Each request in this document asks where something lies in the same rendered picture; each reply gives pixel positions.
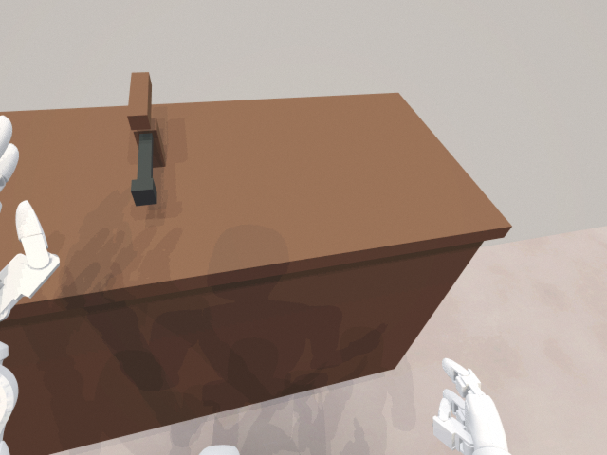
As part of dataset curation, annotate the left robot hand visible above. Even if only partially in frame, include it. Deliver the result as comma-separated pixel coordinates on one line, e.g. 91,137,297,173
0,116,60,321

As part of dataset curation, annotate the right robot hand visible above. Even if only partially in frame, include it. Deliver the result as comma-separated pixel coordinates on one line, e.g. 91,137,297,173
433,358,508,455

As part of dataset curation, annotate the tap lever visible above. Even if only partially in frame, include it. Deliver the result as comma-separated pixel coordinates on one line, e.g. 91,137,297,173
131,133,157,206

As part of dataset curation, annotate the counter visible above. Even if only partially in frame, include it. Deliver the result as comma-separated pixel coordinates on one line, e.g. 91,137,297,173
0,72,512,455

